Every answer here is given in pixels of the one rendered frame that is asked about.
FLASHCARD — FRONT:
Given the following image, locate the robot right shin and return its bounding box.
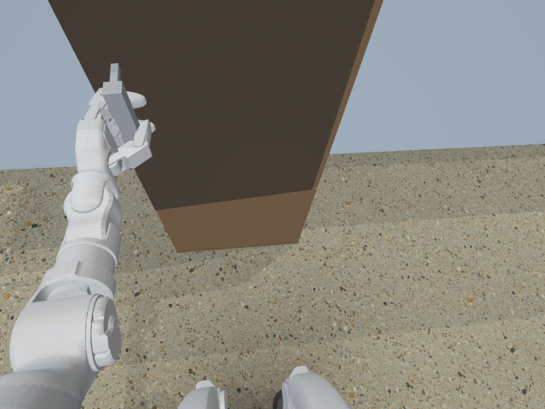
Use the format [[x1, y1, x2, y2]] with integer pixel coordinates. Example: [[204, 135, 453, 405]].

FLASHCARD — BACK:
[[283, 366, 309, 409]]

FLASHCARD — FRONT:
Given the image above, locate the robot shin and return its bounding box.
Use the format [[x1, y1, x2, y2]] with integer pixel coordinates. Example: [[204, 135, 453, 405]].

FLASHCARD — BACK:
[[283, 366, 309, 409], [196, 380, 215, 389]]

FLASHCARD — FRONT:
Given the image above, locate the left robot hand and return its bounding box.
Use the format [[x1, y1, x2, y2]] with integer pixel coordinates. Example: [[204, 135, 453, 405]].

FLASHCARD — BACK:
[[75, 88, 156, 182]]

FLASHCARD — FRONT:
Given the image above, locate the handle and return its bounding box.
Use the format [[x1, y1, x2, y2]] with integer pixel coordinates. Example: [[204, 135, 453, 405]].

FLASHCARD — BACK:
[[102, 63, 140, 143]]

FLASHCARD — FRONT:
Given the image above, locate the cupboard door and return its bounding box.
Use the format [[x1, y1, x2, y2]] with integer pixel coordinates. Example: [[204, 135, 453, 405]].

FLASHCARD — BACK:
[[48, 0, 375, 210]]

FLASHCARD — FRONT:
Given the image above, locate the robot left shin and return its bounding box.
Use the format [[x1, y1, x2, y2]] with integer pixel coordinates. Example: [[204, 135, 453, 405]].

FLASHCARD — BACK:
[[196, 380, 215, 389]]

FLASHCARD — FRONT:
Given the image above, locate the robot left forearm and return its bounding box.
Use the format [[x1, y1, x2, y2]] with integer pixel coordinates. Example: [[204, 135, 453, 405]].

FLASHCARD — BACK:
[[9, 171, 123, 372]]

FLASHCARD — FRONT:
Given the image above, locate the robot left upper arm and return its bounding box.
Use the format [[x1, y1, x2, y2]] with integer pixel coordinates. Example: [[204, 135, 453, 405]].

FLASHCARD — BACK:
[[0, 294, 122, 409]]

